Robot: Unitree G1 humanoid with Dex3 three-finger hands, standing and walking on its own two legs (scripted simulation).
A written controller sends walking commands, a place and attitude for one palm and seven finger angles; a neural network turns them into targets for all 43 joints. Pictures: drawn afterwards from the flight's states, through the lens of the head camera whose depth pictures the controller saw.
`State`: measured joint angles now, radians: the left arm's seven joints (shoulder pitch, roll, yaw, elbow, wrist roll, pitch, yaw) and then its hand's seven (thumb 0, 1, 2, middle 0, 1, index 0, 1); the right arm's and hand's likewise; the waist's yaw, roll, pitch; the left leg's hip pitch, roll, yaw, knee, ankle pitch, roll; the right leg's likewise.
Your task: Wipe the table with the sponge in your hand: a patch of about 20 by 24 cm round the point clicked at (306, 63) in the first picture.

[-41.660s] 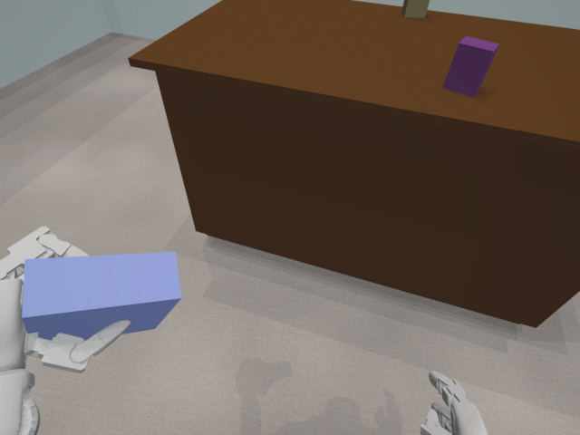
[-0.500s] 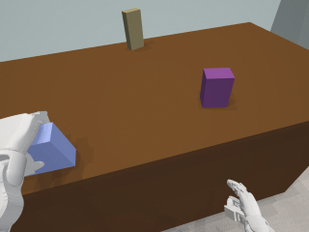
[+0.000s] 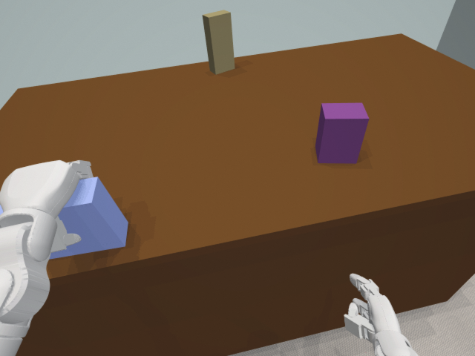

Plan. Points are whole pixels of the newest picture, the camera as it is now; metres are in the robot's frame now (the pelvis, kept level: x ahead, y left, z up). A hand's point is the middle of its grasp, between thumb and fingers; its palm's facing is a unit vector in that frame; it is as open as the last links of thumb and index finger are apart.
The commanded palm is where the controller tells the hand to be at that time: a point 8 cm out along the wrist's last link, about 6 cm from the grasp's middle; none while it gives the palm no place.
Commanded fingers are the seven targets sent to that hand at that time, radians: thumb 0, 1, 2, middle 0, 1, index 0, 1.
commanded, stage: lift the sponge slowly off the table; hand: left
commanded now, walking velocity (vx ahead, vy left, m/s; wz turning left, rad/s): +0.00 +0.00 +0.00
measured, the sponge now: (76, 228) +0.24 +0.32 +0.12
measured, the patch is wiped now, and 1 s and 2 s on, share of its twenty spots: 0.95 0.95 0.95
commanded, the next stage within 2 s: bring the sponge back beside the body in 1.58 s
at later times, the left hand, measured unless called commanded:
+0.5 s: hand (58, 201) +0.24 +0.31 +0.19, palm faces +0.11 -0.03 -0.99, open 9.1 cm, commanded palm +0.21 +0.30 +0.26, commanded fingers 0.00 0.10 1.30 -1.20 -1.60 -1.20 -1.60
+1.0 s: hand (55, 181) +0.25 +0.30 +0.22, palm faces +0.13 -0.01 -0.99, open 9.1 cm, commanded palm +0.21 +0.30 +0.29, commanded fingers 0.00 0.10 1.30 -1.20 -1.60 -1.20 -1.60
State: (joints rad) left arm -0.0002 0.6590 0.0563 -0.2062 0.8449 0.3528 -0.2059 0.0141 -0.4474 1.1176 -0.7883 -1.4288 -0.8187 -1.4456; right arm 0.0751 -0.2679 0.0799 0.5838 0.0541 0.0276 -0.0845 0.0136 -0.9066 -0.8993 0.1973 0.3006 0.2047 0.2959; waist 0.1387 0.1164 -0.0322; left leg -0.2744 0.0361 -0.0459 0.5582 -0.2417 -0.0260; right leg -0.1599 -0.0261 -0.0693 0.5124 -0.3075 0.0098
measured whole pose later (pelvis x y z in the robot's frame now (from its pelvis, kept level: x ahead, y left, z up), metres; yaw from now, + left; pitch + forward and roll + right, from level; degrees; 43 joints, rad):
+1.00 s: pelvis -0.02 -0.01 +0.00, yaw +0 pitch -4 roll -1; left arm -0.24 0.70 0.00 -0.15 0.83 0.40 -0.31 0.00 -0.46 1.11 -0.81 -1.40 -0.84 -1.42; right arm 0.04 -0.27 0.10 0.60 0.06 0.01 -0.10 0.01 -0.91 -0.90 0.20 0.30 0.21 0.30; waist 0.16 0.12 -0.02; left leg -0.25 0.03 -0.04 0.49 -0.17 -0.03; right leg -0.16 -0.03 -0.07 0.50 -0.27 0.00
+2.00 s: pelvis -0.03 +0.01 +0.00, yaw -1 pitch -4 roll +0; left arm -0.22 0.72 0.04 -0.35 0.77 0.44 -0.34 0.00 -0.46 1.11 -0.81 -1.40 -0.84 -1.42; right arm 0.02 -0.26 0.11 0.57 0.06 0.03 -0.10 0.01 -0.91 -0.90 0.20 0.30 0.20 0.30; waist 0.19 0.12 -0.02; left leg -0.25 0.03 -0.02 0.49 -0.17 -0.02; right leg -0.17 -0.04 -0.04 0.50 -0.26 0.01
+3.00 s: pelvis -0.05 +0.00 +0.00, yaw -2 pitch -8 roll -1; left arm 0.02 0.72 0.14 -0.56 0.67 0.45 -0.25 0.00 -0.46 1.11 -0.82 -1.40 -0.84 -1.42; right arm 0.01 -0.25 0.11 0.56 0.06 0.02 -0.12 0.02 -0.91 -0.90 0.20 0.30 0.21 0.30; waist 0.22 0.11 0.00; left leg -0.23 0.04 -0.02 0.54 -0.18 -0.03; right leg -0.16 -0.02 -0.03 0.55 -0.26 0.01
